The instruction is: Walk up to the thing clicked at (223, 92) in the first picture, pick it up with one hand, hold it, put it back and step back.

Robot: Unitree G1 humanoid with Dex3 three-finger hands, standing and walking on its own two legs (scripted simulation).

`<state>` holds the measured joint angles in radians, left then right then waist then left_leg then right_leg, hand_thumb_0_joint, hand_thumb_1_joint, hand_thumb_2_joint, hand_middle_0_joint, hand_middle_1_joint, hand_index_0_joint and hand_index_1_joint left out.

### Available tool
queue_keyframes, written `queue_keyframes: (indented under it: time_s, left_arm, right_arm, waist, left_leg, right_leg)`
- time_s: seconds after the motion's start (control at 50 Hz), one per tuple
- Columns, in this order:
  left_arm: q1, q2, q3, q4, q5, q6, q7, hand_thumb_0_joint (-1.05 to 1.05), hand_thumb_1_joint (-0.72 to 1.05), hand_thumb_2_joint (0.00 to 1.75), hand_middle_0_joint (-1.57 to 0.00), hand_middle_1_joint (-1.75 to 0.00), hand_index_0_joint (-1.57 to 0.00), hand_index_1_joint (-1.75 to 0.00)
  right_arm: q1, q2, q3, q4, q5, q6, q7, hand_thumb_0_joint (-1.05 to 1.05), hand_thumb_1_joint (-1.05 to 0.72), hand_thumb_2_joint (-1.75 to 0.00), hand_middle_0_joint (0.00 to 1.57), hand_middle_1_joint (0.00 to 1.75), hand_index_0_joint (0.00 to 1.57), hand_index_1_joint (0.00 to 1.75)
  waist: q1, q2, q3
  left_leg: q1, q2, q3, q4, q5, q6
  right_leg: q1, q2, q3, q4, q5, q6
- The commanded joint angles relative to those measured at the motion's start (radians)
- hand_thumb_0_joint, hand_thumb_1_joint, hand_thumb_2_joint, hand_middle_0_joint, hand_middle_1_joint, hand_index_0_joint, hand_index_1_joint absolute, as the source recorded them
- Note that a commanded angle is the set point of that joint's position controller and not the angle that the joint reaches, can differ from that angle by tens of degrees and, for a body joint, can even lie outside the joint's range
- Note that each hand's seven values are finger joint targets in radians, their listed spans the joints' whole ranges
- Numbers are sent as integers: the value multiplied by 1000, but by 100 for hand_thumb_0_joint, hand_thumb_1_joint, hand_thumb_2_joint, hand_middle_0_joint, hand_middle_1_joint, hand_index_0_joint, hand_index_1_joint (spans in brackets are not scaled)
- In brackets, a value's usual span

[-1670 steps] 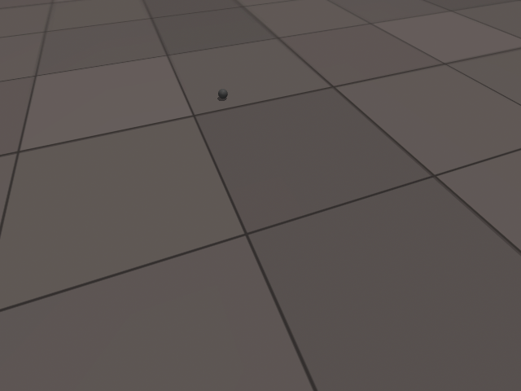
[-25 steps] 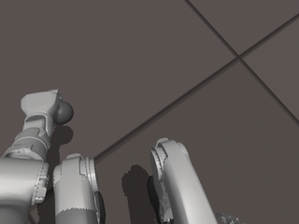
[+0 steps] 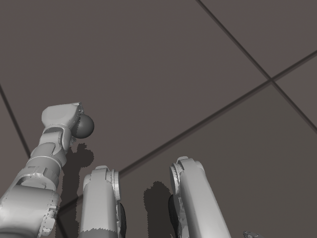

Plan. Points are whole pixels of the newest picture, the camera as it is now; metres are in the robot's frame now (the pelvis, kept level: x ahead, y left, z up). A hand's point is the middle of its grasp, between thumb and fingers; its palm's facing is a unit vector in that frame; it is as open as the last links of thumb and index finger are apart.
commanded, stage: lift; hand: left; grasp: from above
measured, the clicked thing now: (81, 126) +0.45 +0.20 -0.15
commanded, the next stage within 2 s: hold in 1.28 s
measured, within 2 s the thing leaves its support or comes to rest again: neither
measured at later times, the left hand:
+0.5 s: hand (28, 133) +0.38 +0.24 +0.04, palm faces -0.42 -0.09 -0.90, open 9.5 cm
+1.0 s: hand out of the picture +0.36 +0.24 +0.20, palm faces -0.44 -0.10 -0.89, open 9.5 cm
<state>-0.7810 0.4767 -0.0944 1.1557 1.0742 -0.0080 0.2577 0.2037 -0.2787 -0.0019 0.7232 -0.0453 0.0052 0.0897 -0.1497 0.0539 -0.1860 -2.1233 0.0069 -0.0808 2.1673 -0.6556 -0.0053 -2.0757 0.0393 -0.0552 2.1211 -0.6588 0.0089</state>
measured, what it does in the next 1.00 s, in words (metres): rises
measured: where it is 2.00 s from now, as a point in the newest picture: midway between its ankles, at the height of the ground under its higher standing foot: outside the picture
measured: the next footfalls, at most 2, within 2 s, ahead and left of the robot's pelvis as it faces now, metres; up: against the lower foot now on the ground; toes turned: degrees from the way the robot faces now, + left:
none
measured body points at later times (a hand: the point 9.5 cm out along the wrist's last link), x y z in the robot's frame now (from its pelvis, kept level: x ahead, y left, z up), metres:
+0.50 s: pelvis +0.01 +0.00 +0.14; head +0.14 +0.02 +0.57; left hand +0.39 +0.24 +0.09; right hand +0.13 -0.26 +0.02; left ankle +0.09 +0.12 -0.37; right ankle +0.10 -0.12 -0.37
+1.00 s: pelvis +0.05 +0.01 +0.29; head +0.12 +0.01 +0.73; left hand +0.38 +0.24 +0.25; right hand +0.15 -0.26 +0.17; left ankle +0.09 +0.12 -0.37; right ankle +0.10 -0.12 -0.37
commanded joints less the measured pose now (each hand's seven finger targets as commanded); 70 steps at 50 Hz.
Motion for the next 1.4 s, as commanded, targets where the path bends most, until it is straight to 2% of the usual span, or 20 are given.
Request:
queue_keyframes:
  time_s: [0.0, 0.08, 0.18, 0.24, 0.26, 0.28, 0.3, 0.32, 0.36, 0.38, 0.46, 0.48, 0.56, 0.6, 0.74, 0.82, 0.92, 1.24, 1.26, 1.38]
  left_arm:
    - [-297, 190, 24, -262, -22, -3, 16, 0, 34, 88, -70, -95, -73, -92]
    - [-244, 168, 8, -308, -33, 8, 7, 0, 33, 87, -69, -94, -72, -91]
    - [-177, 171, 8, -375, -45, 28, 0, 0, 31, 86, -67, -96, -71, -92]
    - [-136, 147, -4, -407, -54, 47, -5, 0, 31, 88, -68, -96, -71, -93]
    - [-118, 155, 6, -415, -57, 55, -6, 0, 30, 88, -68, -94, -71, -91]
    - [-133, 137, -9, -457, -61, 57, -8, 0, 31, 87, -68, -96, -71, -93]
    - [-90, 150, 4, -435, -64, 65, -8, 0, 30, 87, -68, -95, -71, -92]
    - [-98, 116, -26, -460, -65, 68, -13, 0, 30, 88, -68, -97, -71, -94]
    - [-64, 162, 4, -480, -69, 78, -12, 0, 29, 87, -68, -94, -71, -91]
    - [-39, 124, -19, -465, -79, 82, -15, 0, 29, 84, -69, -91, -72, -88]
    - [8, 120, -21, -513, -86, 90, -18, 0, 29, 86, -70, -92, -72, -90]
    - [24, 95, -35, -525, -95, 91, -18, 0, 30, 87, -71, -92, -72, -90]
    - [68, 116, -23, -525, -92, 95, -17, 0, 29, 87, -71, -90, -72, -89]
    - [61, 110, -31, -536, -91, 92, -18, 0, 31, 87, -73, -90, -74, -89]
    - [136, 83, -47, -444, -97, 81, -33, 0, 34, 87, -75, -91, -76, -90]
    - [150, 62, -60, -454, -98, 65, -34, 0, 36, 87, -77, -89, -78, -88]
    - [149, 88, -32, -474, -78, 58, -19, 0, 36, 86, -76, -87, -77, -86]
    - [177, 50, -59, -487, -88, 56, -43, 0, 32, 88, -75, -86, -75, -85]
    - [190, 70, -42, -485, -89, 54, -46, 0, 33, 89, -76, -86, -77, -86]
    - [194, 70, -47, -511, -77, 44, -59, 0, 37, 89, -78, -87, -79, -86]
  right_arm:
    - [151, -203, -82, -72, 19, -3, -40, 0, -92, -91, 20, 30, 20, 30]
    - [140, -187, -80, -83, 31, 4, -58, 0, -92, -91, 20, 30, 20, 30]
    - [116, -173, -83, -102, 47, 12, -82, 0, -92, -91, 20, 30, 20, 30]
    - [100, -165, -81, -106, 54, 15, -95, 0, -92, -91, 20, 30, 20, 30]
    - [92, -164, -82, -111, 57, 17, -100, 0, -92, -91, 20, 30, 20, 30]
    - [86, -158, -82, -110, 60, 16, -105, 0, -92, -91, 20, 30, 20, 30]
    - [76, -159, -83, -112, 62, 18, -109, 0, -92, -91, 20, 30, 20, 30]
    - [74, -149, -81, -113, 66, 18, -114, 0, -92, -91, 20, 30, 20, 30]
    - [58, -146, -81, -117, 71, 20, -125, 0, -92, -91, 20, 30, 20, 30]
    - [51, -135, -81, -118, 72, 21, -129, 0, -92, -91, 20, 30, 20, 30]
    - [46, -128, -80, -113, 85, 18, -144, 0, -92, -91, 20, 30, 20, 30]
    - [41, -120, -79, -115, 87, 18, -148, 0, -92, -91, 20, 30, 20, 30]
    - [36, -109, -73, -102, 94, 14, -163, 0, -93, -91, 20, 30, 20, 30]
    - [37, -105, -74, -98, 97, 11, -169, 0, -93, -91, 20, 30, 20, 30]
    - [53, -96, -73, -78, 99, -6, -175, 0, -92, -91, 20, 30, 20, 30]
    - [44, -98, -76, -96, 95, -12, -172, 0, -92, -91, 20, 30, 20, 30]
    - [63, -104, -81, -92, 91, -13, -165, 0, -92, -91, 20, 30, 20, 30]
    - [71, -109, -91, -100, 91, -10, -149, 0, -91, -91, 20, 30, 20, 30]
    - [74, -113, -92, -101, 92, -10, -149, 0, -91, -91, 20, 30, 20, 30]
    - [58, -110, -92, -109, 93, -5, -145, 0, -91, -90, 20, 30, 20, 30]
  waist:
    - [-2, 95, -648]
    - [3, 92, -610]
    - [28, 84, -639]
    - [23, 92, -580]
    - [32, 83, -599]
    - [29, 108, -604]
    - [37, 83, -591]
    - [20, 105, -565]
    - [35, 70, -540]
    - [29, 61, -508]
    - [40, 64, -506]
    - [38, 61, -496]
    - [44, 37, -423]
    - [46, 31, -426]
    - [49, -17, -277]
    - [64, -7, -259]
    - [83, 30, -270]
    - [80, -29, -199]
    - [87, -26, -190]
    - [96, -12, -170]
  left_leg:
    - [507, -29, 53, -312, 90, 40]
    - [560, -29, 49, -377, 93, 40]
    - [687, -26, 39, -476, 83, 35]
    - [723, -25, 37, -541, 69, 35]
    - [764, -23, 36, -557, 78, 33]
    - [781, -26, 34, -582, 84, 31]
    - [811, -23, 27, -601, 79, 31]
    - [814, -24, 32, -622, 79, 30]
    - [841, -25, 32, -667, 54, 32]
    - [858, -23, 41, -686, 46, 31]
    - [971, -23, 36, -777, 94, 25]
    - [998, -23, 34, -807, 91, 25]
    - [1073, -22, 40, -900, 97, 25]
    - [1134, -24, 53, -936, 139, 27]
    - [1232, -24, 67, -1072, 217, 29]
    - [1335, -21, 66, -1161, 236, 24]
    - [1466, -14, 61, -1246, 349, 14]
    - [1682, -19, 72, -1428, 512, 14]
    - [1686, -20, 74, -1439, 516, 13]
    - [1738, -22, 80, -1479, 567, 13]
  right_leg:
    - [415, 27, -33, -336, 132, -60]
    - [458, 22, -27, -389, 141, -57]
    - [543, 21, -19, -462, 132, -54]
    - [576, 16, -13, -517, 123, -50]
    - [600, 16, -13, -533, 131, -49]
    - [617, 15, -13, -544, 139, -50]
    - [631, 15, -11, -563, 136, -47]
    - [642, 16, -11, -581, 136, -48]
    - [694, 17, 3, -640, 102, -45]
    - [708, 19, 5, -668, 92, -45]
    - [808, 17, 9, -746, 132, -43]
    - [832, 19, 9, -774, 132, -42]
    - [936, 20, 25, -876, 132, -39]
    - [1010, 23, 35, -929, 162, -39]
    - [1169, 17, 58, -1090, 232, -33]
    - [1237, 18, 54, -1156, 246, -34]
    - [1327, 17, 48, -1209, 354, -35]
    - [1545, 6, 68, -1414, 510, -22]
    - [1560, 7, 66, -1421, 509, -22]
    - [1607, 5, 68, -1459, 554, -23]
